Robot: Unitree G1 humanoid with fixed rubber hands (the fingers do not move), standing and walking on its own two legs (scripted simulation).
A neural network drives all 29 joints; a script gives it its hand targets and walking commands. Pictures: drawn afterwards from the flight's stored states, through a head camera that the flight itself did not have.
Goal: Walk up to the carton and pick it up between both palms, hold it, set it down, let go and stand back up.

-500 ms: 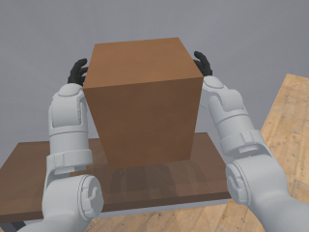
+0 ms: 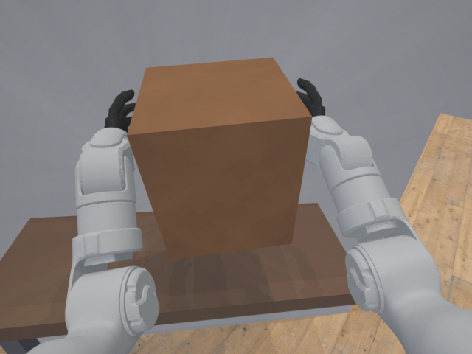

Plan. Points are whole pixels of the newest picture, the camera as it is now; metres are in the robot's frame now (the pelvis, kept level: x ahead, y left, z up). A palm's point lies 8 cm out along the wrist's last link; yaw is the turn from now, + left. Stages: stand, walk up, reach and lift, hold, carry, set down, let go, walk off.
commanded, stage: hold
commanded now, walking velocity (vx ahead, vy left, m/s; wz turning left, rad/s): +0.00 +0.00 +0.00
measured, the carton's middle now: (221, 158) +0.37 +0.00 +0.24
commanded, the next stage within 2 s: none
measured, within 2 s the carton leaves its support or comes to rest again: neither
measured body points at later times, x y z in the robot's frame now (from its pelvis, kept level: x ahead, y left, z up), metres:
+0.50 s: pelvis +0.00 +0.00 +0.00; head -0.08 +0.02 +0.44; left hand +0.38 +0.15 +0.28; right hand +0.38 -0.15 +0.30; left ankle +0.02 +0.13 -0.75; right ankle +0.01 -0.11 -0.75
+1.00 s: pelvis +0.00 +0.00 +0.00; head -0.09 +0.02 +0.44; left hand +0.38 +0.15 +0.27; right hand +0.37 -0.16 +0.29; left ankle +0.02 +0.13 -0.75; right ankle +0.01 -0.11 -0.75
